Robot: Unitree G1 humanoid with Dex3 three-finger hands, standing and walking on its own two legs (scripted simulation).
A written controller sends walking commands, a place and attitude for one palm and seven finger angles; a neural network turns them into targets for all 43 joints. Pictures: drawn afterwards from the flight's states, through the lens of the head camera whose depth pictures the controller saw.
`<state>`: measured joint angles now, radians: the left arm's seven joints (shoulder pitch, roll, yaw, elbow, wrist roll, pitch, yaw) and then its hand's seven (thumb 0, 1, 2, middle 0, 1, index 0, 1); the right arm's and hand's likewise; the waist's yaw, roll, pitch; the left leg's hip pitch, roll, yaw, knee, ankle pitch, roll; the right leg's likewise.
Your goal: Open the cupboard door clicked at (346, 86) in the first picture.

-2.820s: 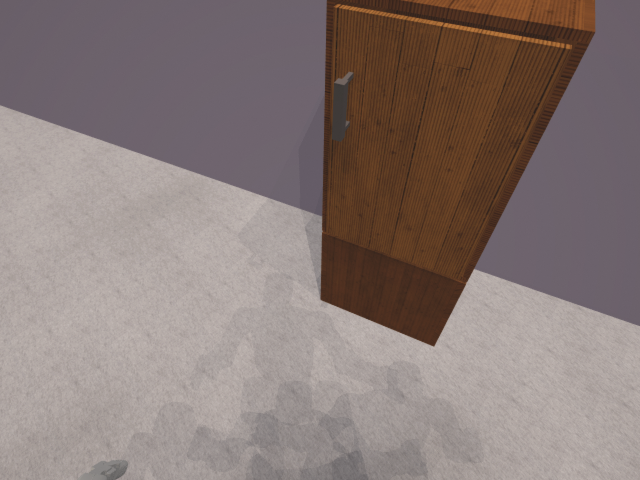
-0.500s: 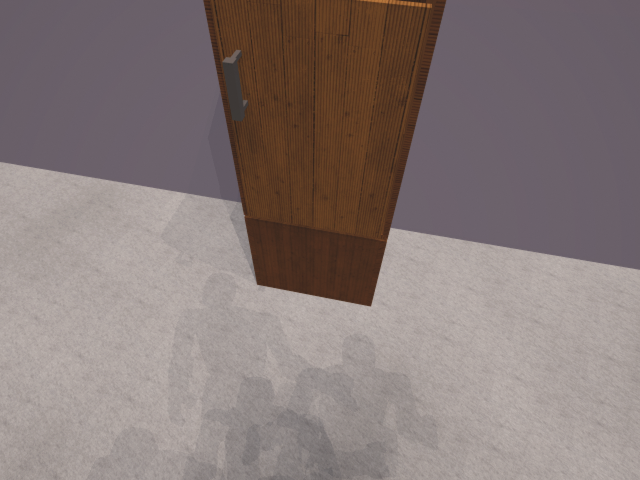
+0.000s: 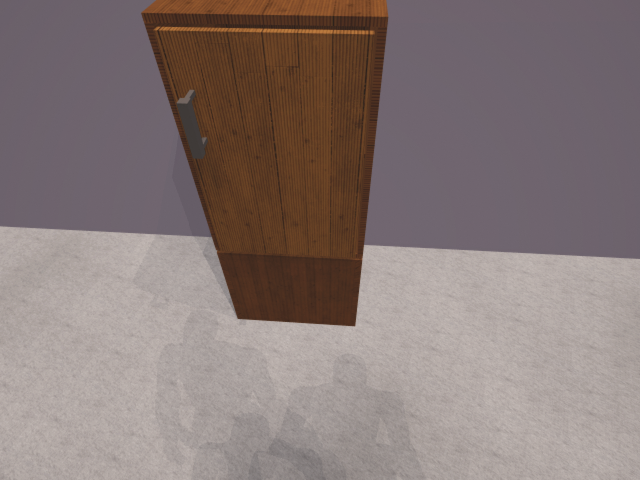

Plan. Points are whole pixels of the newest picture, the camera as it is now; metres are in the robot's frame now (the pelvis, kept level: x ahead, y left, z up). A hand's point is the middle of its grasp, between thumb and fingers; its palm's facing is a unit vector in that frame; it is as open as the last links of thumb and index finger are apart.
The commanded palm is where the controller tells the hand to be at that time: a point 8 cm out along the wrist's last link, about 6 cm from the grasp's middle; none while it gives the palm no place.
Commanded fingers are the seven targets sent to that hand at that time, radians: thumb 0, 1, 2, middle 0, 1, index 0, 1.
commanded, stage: take the last steps up to it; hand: left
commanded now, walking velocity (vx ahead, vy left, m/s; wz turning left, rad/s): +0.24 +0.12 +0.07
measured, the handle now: (194, 124) +0.74 +0.30 +0.06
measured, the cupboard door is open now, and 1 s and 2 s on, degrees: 0 0 0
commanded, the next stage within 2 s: come to a stop and stand still in 0.28 s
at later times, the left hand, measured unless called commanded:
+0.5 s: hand (148, 462) +0.18 +0.28 -0.18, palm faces +0.07 -0.98 -0.20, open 7.4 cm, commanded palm none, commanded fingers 0.00 0.90 0.90 -0.20 -0.30 -0.20 -0.30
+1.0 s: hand (138, 440) +0.22 +0.31 -0.19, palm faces +0.10 -0.98 -0.19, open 7.4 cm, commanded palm none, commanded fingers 0.00 0.90 0.90 -0.20 -0.30 -0.20 -0.30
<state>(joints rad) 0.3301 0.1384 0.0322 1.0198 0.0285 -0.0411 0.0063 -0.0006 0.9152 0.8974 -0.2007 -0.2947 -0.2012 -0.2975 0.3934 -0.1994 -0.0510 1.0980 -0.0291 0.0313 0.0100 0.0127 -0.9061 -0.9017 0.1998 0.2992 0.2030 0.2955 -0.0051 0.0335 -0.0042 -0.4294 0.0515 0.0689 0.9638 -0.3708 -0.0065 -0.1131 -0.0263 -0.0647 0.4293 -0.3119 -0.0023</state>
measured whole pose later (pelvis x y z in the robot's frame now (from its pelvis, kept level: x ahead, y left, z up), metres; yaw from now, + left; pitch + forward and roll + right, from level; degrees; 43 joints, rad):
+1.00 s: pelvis +0.15 +0.12 -0.01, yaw +3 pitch +0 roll +0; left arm 0.16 0.19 0.06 0.97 0.02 0.04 0.03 0.00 0.91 0.90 -0.20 -0.29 -0.20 -0.30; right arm 0.18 -0.16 -0.05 1.01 -0.01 0.02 -0.03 0.01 -0.91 -0.90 0.20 0.30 0.20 0.30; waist 0.00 -0.05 0.08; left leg -0.24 0.01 0.05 0.59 -0.34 0.00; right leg -0.39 -0.06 -0.08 0.62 -0.26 0.01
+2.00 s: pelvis +0.08 +0.12 +0.00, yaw +4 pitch -1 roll -1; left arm 0.37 0.17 -0.01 1.04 0.02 0.00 0.03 0.00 0.91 0.90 -0.20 -0.29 -0.20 -0.30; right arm 0.34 -0.14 0.00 1.06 -0.01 0.00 -0.02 0.01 -0.91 -0.90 0.20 0.30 0.20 0.30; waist 0.00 -0.03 -0.01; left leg -0.31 0.01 0.03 0.52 -0.19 0.02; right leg -0.23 -0.01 -0.05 0.51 -0.25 0.00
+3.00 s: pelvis +0.20 +0.09 -0.01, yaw +0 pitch -1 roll +1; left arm 0.11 0.15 0.02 0.96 0.03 -0.02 0.03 0.00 0.92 0.90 -0.20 -0.29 -0.20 -0.30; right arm 0.35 -0.11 -0.04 1.10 0.00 0.02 -0.03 0.01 -0.91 -0.90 0.20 0.30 0.20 0.30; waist -0.05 -0.01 0.10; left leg -0.31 0.02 0.07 0.88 -0.57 -0.02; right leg -0.39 -0.08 -0.10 0.60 -0.19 -0.02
